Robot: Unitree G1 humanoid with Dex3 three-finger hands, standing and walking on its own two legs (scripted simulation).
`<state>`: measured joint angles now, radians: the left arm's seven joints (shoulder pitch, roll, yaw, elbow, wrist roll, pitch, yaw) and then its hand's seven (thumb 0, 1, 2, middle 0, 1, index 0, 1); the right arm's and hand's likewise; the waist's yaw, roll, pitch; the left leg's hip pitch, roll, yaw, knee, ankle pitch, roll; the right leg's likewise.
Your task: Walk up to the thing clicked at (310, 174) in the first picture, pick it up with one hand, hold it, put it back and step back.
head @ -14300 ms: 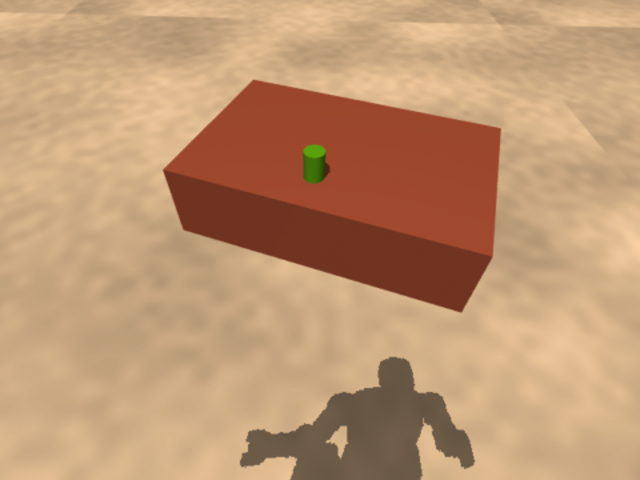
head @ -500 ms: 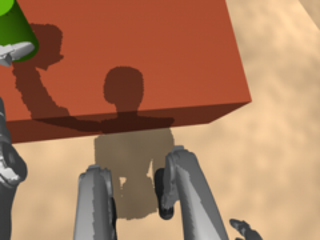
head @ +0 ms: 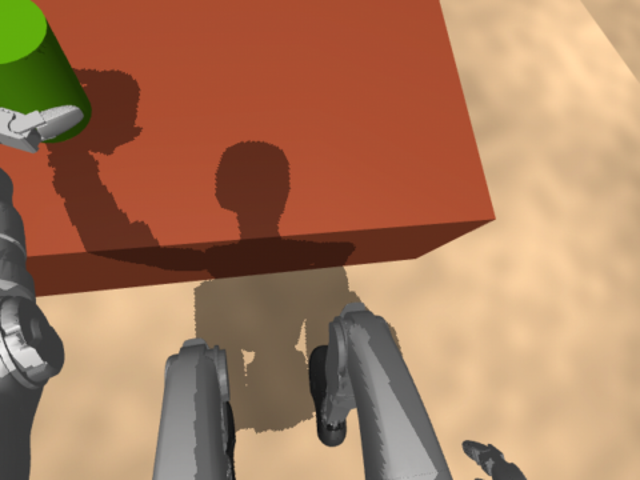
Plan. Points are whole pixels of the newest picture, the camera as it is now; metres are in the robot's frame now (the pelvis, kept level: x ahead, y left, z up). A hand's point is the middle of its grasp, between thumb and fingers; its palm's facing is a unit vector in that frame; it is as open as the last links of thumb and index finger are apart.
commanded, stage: lift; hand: left
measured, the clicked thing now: (26, 75) +0.55 +0.23 +0.03
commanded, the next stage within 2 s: hold in 1.76 s
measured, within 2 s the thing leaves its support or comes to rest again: neither
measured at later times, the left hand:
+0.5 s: hand out of the picture +0.50 +0.24 +0.10, palm faces +0.24 -0.97 -0.03, open 11.3 cm
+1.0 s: hand out of the picture +0.43 +0.21 +0.19, palm faces +0.24 -0.97 -0.03, open 11.3 cm
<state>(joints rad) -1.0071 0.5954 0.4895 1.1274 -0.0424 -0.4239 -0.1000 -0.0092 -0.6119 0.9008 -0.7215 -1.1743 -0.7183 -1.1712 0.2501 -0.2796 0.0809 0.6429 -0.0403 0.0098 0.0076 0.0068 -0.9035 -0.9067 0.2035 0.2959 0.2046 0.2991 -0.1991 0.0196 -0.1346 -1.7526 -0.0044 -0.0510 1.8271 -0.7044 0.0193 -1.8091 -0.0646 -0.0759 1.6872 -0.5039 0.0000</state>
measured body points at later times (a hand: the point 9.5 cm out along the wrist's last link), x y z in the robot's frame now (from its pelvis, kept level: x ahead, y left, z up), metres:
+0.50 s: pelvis +0.01 +0.01 +0.08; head +0.18 +0.04 +0.49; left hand +0.48 +0.29 +0.10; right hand +0.08 -0.25 -0.04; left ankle +0.04 +0.11 -0.48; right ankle +0.11 -0.13 -0.48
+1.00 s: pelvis +0.04 +0.01 +0.16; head +0.14 +0.03 +0.60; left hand +0.42 +0.26 +0.19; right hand +0.16 -0.24 +0.05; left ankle +0.04 +0.11 -0.48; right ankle +0.11 -0.13 -0.48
